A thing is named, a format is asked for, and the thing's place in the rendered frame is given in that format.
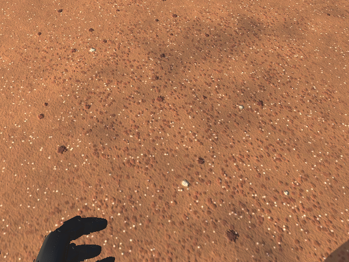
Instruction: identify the left robot hand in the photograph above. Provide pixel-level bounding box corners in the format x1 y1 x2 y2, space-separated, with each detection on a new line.
33 216 115 262

